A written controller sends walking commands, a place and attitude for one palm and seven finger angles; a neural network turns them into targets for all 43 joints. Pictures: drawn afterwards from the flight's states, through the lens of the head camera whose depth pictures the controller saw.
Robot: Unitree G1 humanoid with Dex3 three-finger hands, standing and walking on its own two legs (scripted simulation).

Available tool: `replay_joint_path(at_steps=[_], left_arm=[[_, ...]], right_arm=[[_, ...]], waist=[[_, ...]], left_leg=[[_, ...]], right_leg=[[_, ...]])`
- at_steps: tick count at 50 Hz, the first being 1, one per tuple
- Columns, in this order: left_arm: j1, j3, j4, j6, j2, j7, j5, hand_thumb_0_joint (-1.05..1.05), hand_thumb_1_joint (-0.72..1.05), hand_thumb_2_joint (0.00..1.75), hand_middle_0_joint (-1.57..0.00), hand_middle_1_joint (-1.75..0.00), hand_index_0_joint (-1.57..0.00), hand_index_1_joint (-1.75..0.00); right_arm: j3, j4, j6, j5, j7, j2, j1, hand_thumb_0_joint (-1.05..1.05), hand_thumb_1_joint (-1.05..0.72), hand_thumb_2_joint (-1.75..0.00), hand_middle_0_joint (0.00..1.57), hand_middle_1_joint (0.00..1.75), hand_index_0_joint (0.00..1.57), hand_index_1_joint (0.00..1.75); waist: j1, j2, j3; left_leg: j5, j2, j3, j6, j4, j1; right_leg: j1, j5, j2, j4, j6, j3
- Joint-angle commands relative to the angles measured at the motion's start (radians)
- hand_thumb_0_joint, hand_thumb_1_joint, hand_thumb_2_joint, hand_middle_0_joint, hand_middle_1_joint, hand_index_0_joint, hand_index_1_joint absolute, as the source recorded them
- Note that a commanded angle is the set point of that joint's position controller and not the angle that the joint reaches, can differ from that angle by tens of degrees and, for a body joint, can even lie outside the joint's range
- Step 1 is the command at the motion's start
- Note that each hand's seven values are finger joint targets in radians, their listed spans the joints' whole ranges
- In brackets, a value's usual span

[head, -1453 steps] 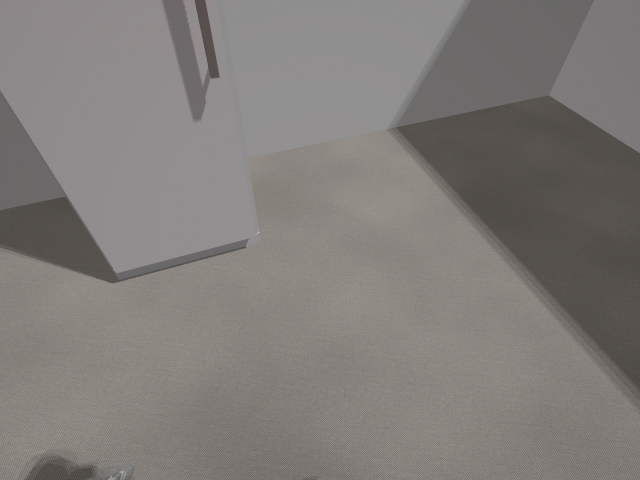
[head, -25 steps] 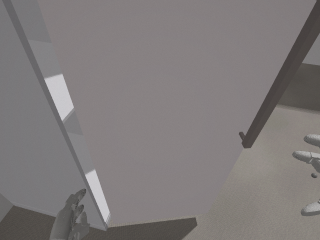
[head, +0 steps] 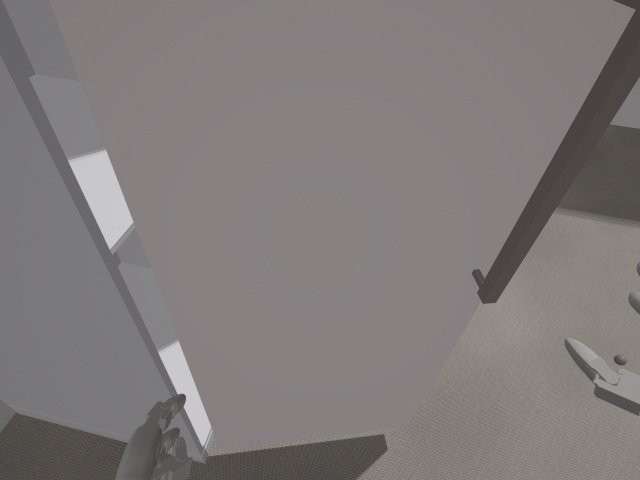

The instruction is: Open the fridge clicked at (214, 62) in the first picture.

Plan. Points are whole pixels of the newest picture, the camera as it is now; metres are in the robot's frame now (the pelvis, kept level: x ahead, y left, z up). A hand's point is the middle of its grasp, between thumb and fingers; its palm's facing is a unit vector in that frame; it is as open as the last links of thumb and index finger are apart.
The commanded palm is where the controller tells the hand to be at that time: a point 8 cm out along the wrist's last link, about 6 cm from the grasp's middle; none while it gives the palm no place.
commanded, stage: draw the hand back to the body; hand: right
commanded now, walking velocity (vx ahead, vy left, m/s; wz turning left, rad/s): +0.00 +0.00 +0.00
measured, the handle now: (539, 184) +0.40 -0.26 +0.21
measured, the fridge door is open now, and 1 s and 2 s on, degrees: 70 70 70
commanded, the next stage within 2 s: step back with the hand held close in 0.58 s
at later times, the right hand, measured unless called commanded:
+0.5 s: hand (616, 375) +0.19 -0.26 +0.15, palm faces +0.47 +0.80 -0.38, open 7.5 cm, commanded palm +0.14 -0.29 +0.17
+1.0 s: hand (611, 380) +0.19 -0.27 +0.14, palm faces +0.33 +0.82 -0.47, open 7.4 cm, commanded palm +0.12 -0.31 +0.18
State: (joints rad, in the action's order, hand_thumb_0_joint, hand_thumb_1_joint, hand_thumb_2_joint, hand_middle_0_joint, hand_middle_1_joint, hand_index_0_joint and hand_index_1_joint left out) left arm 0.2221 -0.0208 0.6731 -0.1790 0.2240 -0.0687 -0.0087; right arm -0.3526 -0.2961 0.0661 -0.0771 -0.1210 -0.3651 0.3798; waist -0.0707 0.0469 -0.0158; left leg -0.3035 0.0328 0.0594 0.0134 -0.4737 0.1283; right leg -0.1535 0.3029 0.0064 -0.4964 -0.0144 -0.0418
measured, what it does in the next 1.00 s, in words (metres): stands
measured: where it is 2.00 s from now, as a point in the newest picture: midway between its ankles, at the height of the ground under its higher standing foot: outside the picture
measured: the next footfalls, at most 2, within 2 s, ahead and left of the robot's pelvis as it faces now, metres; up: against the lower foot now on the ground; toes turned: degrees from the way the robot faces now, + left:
left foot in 1.54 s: -0.07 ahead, +0.11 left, +0.00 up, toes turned -3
right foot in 1.98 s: -0.06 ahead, -0.12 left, +0.00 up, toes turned +1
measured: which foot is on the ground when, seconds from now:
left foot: down 0.00-1.00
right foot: down 0.00-1.00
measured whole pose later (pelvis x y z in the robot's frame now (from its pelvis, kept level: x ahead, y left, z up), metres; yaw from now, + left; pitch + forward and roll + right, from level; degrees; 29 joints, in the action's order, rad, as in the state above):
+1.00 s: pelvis -0.03 -0.01 +0.00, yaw +2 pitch +1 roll +1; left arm 0.18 -0.01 0.57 -0.03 0.23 -0.08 -0.01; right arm -0.38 -0.47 0.14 -0.05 -0.11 -0.41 0.53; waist -0.01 0.01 0.03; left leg -0.23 0.03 0.03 0.03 -0.46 0.24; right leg -0.26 0.26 0.01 -0.51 -0.04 -0.08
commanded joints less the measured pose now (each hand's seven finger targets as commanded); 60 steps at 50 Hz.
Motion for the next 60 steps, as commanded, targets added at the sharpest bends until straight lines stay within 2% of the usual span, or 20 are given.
replay_joint_path(at_steps=[1,2,10,16,17,29,31,34,35,36,37,38,39,40,42,44,47,52,56,60], left_arm=[[-0.121,0.047,-0.174,-0.037,0.114,-0.003,0.002,0.0,0.9,0.9,-0.2,-0.3,-0.2,-0.3],[-0.129,0.047,-0.175,-0.029,0.119,-0.007,0.004,0.0,0.9,0.9,-0.2,-0.3,-0.2,-0.3],[-0.128,0.048,-0.191,-0.019,0.108,-0.008,0.005,0.0,0.9,0.9,-0.2,-0.3,-0.2,-0.3],[-0.13,0.047,-0.186,-0.016,0.106,-0.014,0.005,0.0,0.9,0.9,-0.2,-0.3,-0.2,-0.3],[-0.134,0.049,-0.185,-0.013,0.112,-0.017,0.006,0.0,0.9,0.9,-0.2,-0.3,-0.2,-0.3],[-0.144,0.046,-0.189,-0.016,0.107,-0.016,0.008,0.0,0.9,0.9,-0.2,-0.3,-0.2,-0.3],[-0.147,0.045,-0.187,-0.016,0.103,-0.018,0.006,0.0,0.9,0.9,-0.2,-0.3,-0.2,-0.3],[-0.145,0.046,-0.186,-0.018,0.105,-0.016,0.007,0.0,0.9,0.9,-0.2,-0.3,-0.2,-0.3],[-0.148,0.044,-0.187,-0.024,0.105,-0.016,0.008,0.0,0.9,0.9,-0.2,-0.3,-0.2,-0.3],[-0.152,0.03,-0.21,0.002,0.109,-0.015,-0.001,0.0,0.9,0.9,-0.2,-0.3,-0.2,-0.3],[-0.134,0.03,-0.187,0.019,0.098,-0.017,0.001,0.0,0.9,0.9,-0.2,-0.3,-0.2,-0.3],[-0.134,0.033,-0.172,0.033,0.098,-0.015,0.008,0.0,0.9,0.9,-0.2,-0.3,-0.2,-0.3],[-0.126,0.038,-0.189,0.046,0.101,-0.01,0.009,0.0,0.9,0.9,-0.2,-0.3,-0.2,-0.3],[-0.125,0.042,-0.206,0.057,0.106,-0.008,0.008,0.0,0.9,0.9,-0.2,-0.3,-0.2,-0.3],[-0.136,0.046,-0.23,0.073,0.114,-0.01,0.008,0.0,0.9,0.9,-0.2,-0.3,-0.2,-0.3],[-0.133,0.049,-0.252,0.09,0.114,-0.01,0.006,0.0,0.9,0.9,-0.2,-0.3,-0.2,-0.3],[-0.147,0.052,-0.271,0.104,0.115,-0.018,0.005,0.0,0.9,0.9,-0.2,-0.3,-0.2,-0.3],[-0.136,0.057,-0.286,0.096,0.123,-0.023,0.002,0.0,0.9,0.9,-0.2,-0.3,-0.2,-0.3],[-0.115,0.06,-0.279,0.073,0.125,-0.02,0.001,0.0,0.9,0.9,-0.2,-0.3,-0.2,-0.3],[-0.106,0.059,-0.27,0.055,0.131,-0.019,-0.001,0.0,0.9,0.9,-0.2,-0.3,-0.2,-0.3]], right_arm=[[-0.115,-0.241,0.062,0.0,-0.01,-0.195,-0.052,0.0,-0.57,-0.74,0.21,0.49,0.21,0.49],[-0.124,-0.226,0.058,0.0,-0.009,-0.2,-0.033,0.0,-0.61,-0.76,0.21,0.47,0.21,0.47],[-0.102,-0.306,0.061,0.001,-0.007,-0.184,-0.001,0.0,-0.9,-0.9,0.2,0.3,0.2,0.3],[-0.107,-0.3,0.056,0.004,-0.013,-0.189,-0.018,0.0,-0.9,-0.9,0.2,0.3,0.2,0.3],[-0.112,-0.294,0.056,0.002,-0.013,-0.192,-0.016,0.0,-0.9,-0.9,0.2,0.3,0.2,0.3],[-0.106,-0.298,0.061,0.002,-0.009,-0.192,-0.036,0.0,-0.9,-0.9,0.2,0.3,0.2,0.3],[-0.104,-0.271,0.06,-0.002,-0.007,-0.182,-0.022,0.0,-0.9,-0.9,0.2,0.3,0.2,0.3],[-0.107,-0.302,0.066,0.001,-0.009,-0.191,-0.033,0.0,-0.9,-0.9,0.2,0.3,0.2,0.3],[-0.099,-0.335,0.071,0.003,-0.01,-0.197,-0.097,0.0,-0.9,-0.9,0.2,0.3,0.2,0.3],[-0.222,-0.382,0.117,0.009,-0.019,-0.316,-0.247,0.0,-0.9,-0.9,0.2,0.3,0.2,0.3],[-0.217,-0.34,0.134,0.019,-0.017,-0.31,-0.247,0.0,-0.9,-0.9,0.2,0.3,0.2,0.3],[-0.151,-0.245,0.128,0.025,-0.009,-0.22,-0.114,0.0,-0.9,-0.9,0.2,0.3,0.2,0.3],[-0.112,-0.226,0.125,0.028,-0.003,-0.171,-0.033,0.0,-0.9,-0.9,0.2,0.3,0.2,0.3],[-0.106,-0.245,0.128,0.028,-0.002,-0.16,0.016,0.0,-0.9,-0.9,0.2,0.3,0.2,0.3],[-0.12,-0.293,0.133,0.028,-0.009,-0.17,0.078,0.0,-0.9,-0.9,0.2,0.3,0.2,0.3],[-0.154,-0.33,0.137,0.026,-0.016,-0.194,0.127,0.0,-0.9,-0.9,0.2,0.3,0.2,0.3],[-0.205,-0.388,0.143,0.027,-0.026,-0.25,0.132,0.0,-0.9,-0.9,0.2,0.3,0.2,0.3],[-0.222,-0.441,0.161,0.024,-0.033,-0.255,0.138,0.0,-0.9,-0.9,0.2,0.3,0.2,0.3],[-0.208,-0.427,0.167,0.025,-0.033,-0.222,0.151,0.0,-0.9,-0.9,0.2,0.3,0.2,0.3],[-0.184,-0.403,0.168,0.033,-0.032,-0.194,0.11,0.0,-0.9,-0.9,0.2,0.3,0.2,0.3]], waist=[[-0.008,0.027,-0.073],[-0.012,-0.002,-0.046],[-0.007,0.019,-0.073],[-0.005,0.032,-0.057],[-0.006,-0.007,-0.049],[-0.01,0.015,-0.036],[-0.009,-0.012,-0.022],[-0.01,0.021,-0.041],[-0.004,0.034,-0.052],[0.031,-0.011,0.088],[0.04,-0.063,0.08],[0.047,-0.101,0.063],[0.045,-0.102,0.018],[0.042,-0.073,-0.029],[0.034,0.0,-0.087],[0.03,-0.009,-0.142],[0.027,-0.001,-0.16],[0.028,0.076,-0.155],[0.033,0.106,-0.141],[0.045,0.07,-0.079]], left_leg=[[0.297,0.005,-0.008,-0.032,0.054,-0.002],[0.303,0.005,-0.004,-0.032,0.064,-0.002],[0.314,0.008,-0.011,-0.029,0.074,-0.009],[0.299,0.007,-0.012,-0.03,0.078,0.004],[0.302,0.007,-0.009,-0.03,0.087,0.0],[0.243,0.008,-0.015,-0.031,0.099,0.0],[0.226,0.006,-0.015,-0.029,0.102,0.009],[0.241,0.007,-0.017,-0.031,0.103,-0.001],[0.244,0.008,-0.019,-0.031,0.101,-0.003],[0.32,0.06,-0.143,-0.032,0.173,0.113],[0.317,0.102,-0.154,-0.043,0.187,0.121],[0.348,0.117,-0.159,-0.048,0.18,0.139],[0.378,0.124,-0.144,-0.045,0.157,0.125],[0.397,0.123,-0.133,-0.042,0.13,0.102],[0.417,0.099,-0.097,-0.027,0.082,0.069],[0.434,0.072,-0.073,-0.015,0.036,0.04],[0.427,0.055,-0.067,-0.011,0.008,0.03],[0.347,0.024,-0.06,-0.007,-0.045,0.006],[0.256,0.005,-0.052,0.0,-0.108,-0.009],[0.221,0.008,-0.073,-0.004,-0.106,-0.011]], right_leg=[[0.051,-0.382,0.039,0.078,0.002,0.044],[0.045,-0.373,0.039,0.082,-0.003,0.038],[0.064,-0.348,0.034,0.072,-0.01,0.027],[0.066,-0.326,0.03,0.075,-0.01,0.025],[0.064,-0.323,0.031,0.078,-0.013,0.024],[0.052,-0.256,0.03,0.09,-0.014,0.031],[0.047,-0.238,0.029,0.092,-0.015,0.026],[0.058,-0.254,0.028,0.09,-0.014,0.028],[0.065,-0.252,0.025,0.09,-0.015,0.028],[-0.019,-0.161,0.043,0.046,-0.034,0.03],[-0.029,-0.108,0.036,0.017,-0.028,0.043],[-0.014,-0.121,0.038,-0.009,-0.029,0.041],[-0.006,-0.148,0.043,-0.014,-0.03,0.035],[0.001,-0.185,0.053,0.0,-0.032,0.036],[0.01,-0.294,0.074,0.036,-0.033,0.043],[0.007,-0.4,0.096,0.048,-0.038,0.064],[-0.02,-0.432,0.107,0.056,-0.038,0.082],[-0.121,-0.34,0.13,0.093,-0.049,0.114],[-0.208,-0.233,0.161,0.126,-0.066,0.137],[-0.323,-0.007,0.159,0.135,-0.073,0.145]])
